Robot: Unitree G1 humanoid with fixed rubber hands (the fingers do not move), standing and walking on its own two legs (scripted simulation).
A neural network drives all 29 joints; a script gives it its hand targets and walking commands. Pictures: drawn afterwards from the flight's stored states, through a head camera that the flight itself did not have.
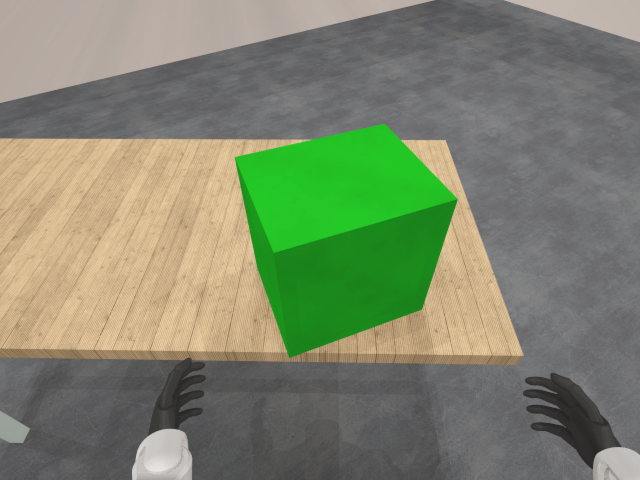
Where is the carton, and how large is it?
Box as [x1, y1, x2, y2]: [235, 124, 457, 357]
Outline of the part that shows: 385,124 235,157 257,268 289,357 421,309 457,199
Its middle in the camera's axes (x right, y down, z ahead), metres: +0.02 +0.01 +0.63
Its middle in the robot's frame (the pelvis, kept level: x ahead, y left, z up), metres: +0.46 +0.00 +0.01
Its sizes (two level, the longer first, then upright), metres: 0.249 0.202 0.260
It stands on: a table, 0.65 m high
